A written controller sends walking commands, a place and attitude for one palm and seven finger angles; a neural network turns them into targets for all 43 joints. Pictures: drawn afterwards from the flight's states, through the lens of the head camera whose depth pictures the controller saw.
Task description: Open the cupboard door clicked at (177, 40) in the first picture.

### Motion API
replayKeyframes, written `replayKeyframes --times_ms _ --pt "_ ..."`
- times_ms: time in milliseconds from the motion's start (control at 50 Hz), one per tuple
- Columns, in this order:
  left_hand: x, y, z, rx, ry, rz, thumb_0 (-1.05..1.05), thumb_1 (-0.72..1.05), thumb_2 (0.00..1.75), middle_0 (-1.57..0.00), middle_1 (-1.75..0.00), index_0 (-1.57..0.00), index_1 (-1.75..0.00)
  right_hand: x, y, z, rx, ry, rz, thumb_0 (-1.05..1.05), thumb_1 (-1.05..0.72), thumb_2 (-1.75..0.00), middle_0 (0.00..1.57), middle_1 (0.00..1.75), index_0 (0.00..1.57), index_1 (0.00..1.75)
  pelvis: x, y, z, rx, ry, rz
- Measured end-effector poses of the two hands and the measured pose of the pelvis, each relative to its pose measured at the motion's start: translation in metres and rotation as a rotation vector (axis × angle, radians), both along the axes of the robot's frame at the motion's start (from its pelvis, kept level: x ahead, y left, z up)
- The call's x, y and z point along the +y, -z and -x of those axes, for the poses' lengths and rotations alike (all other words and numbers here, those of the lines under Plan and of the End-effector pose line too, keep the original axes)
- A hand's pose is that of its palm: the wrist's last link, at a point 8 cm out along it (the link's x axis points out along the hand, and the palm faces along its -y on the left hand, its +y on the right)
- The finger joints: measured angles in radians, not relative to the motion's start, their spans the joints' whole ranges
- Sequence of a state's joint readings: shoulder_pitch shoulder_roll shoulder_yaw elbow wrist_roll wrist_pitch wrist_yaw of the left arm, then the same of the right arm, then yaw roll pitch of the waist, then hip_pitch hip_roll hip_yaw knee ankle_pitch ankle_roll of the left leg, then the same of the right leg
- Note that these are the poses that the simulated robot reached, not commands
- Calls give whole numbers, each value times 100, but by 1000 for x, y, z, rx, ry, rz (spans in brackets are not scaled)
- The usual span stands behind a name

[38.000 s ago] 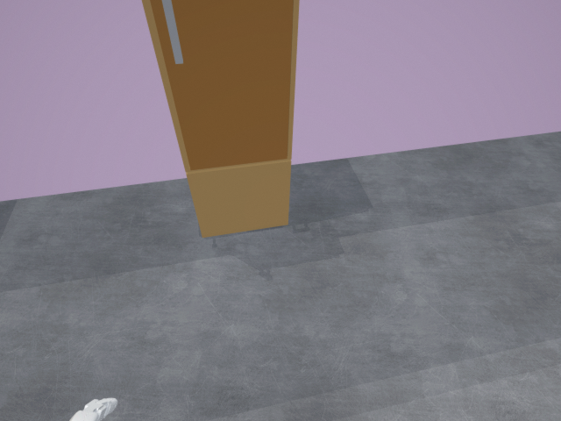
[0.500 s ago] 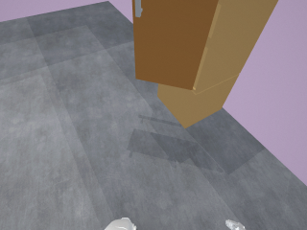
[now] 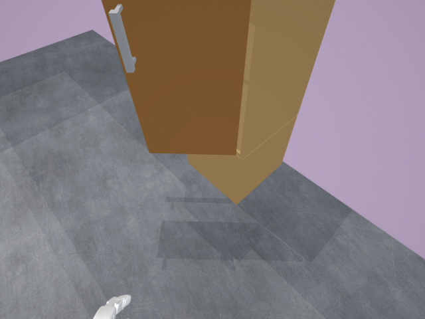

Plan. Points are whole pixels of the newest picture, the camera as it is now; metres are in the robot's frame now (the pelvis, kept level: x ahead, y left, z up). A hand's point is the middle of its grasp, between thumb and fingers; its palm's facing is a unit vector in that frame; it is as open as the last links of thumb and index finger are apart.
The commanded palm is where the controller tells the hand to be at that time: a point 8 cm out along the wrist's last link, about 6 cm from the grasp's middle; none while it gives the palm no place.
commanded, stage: take the last steps up to it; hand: left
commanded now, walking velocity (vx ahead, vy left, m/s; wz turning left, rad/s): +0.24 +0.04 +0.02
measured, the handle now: (125, 39) +0.73 +0.23 +0.15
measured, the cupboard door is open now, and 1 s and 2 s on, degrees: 44 44 44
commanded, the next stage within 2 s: come to a stop and stand still in 0.22 s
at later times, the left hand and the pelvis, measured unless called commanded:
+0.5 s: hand out of the picture +0.13 +0.22 -0.18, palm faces +0.08 -0.99 -0.14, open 7.4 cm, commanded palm none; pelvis +0.15 +0.05 +0.00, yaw +0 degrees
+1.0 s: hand (138, 293) +0.20 +0.17 -0.16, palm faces -0.01 -0.97 -0.23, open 7.4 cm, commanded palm none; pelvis +0.15 -0.01 +0.01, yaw +0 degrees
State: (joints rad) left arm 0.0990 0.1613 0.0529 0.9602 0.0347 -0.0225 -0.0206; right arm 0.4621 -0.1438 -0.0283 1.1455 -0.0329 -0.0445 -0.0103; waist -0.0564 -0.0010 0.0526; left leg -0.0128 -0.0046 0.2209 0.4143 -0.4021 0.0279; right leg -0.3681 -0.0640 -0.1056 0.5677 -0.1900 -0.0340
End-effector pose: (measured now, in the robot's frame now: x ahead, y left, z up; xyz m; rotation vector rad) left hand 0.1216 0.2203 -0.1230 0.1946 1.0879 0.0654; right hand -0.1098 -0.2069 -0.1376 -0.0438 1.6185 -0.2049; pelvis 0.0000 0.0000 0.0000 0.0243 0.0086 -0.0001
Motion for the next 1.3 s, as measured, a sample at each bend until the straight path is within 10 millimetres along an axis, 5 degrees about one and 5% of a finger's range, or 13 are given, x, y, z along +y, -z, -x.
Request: replayKeyframes --times_ms 100,240,360,500,640,840,980,1120,1300 --pt "-12 6 -8 32 -46 20 0 90 90 -20 -30 -20 -30 -6 -2 -44 26 1 -10 1 -91 -90 20 30 20 30 -8 -3 -34 -15 -10 21" --pt "18 6 12 167 -148 -12 -3 95 90 -21 -30 -20 -30 -11 -9 -181 -186 -87 32 1 -91 -90 20 30 19 30 2 -13 -78 -4 -26 38" --pt "37 30 26 312 -201 46 -1 93 90 -20 -30 -20 -30 -3 -12 -286 -346 -176 110 2 -94 -90 20 30 19 30 34 0 -126 -15 -27 64" --pt "50 34 -1 382 -183 57 0 91 90 -20 -30 -20 -29 31 -19 -343 -405 -204 127 1 -92 -90 20 30 19 30 53 -3 -153 -18 -6 42" --pt "61 22 -44 319 -150 23 0 91 90 -20 -30 -20 -30 31 -22 -350 -389 -165 126 0 -93 -90 21 30 20 30 51 -10 -153 6 13 61" --pt "45 7 -84 187 -98 -58 0 91 90 -20 -30 -20 -29 -25 -8 -300 -299 -91 121 0 -91 -90 21 30 20 30 15 -6 -145 15 15 48" --pt "6 4 -77 184 -77 -54 0 90 90 -20 -30 -20 -29 -51 2 -264 -209 -50 87 1 -91 -90 20 30 20 30 -9 -5 -148 4 2 26" --pt "-11 18 -73 195 -106 -11 0 94 90 -21 -30 -20 -30 -43 -3 -250 -176 -64 79 1 -91 -90 20 30 19 30 -20 -5 -152 -15 -1 25" --pt "-18 10 -46 267 -124 -8 0 93 90 -21 -30 -20 -30 -33 -2 -251 -167 -81 34 2 -93 -90 20 30 20 30 -25 -12 -152 -15 1 23"
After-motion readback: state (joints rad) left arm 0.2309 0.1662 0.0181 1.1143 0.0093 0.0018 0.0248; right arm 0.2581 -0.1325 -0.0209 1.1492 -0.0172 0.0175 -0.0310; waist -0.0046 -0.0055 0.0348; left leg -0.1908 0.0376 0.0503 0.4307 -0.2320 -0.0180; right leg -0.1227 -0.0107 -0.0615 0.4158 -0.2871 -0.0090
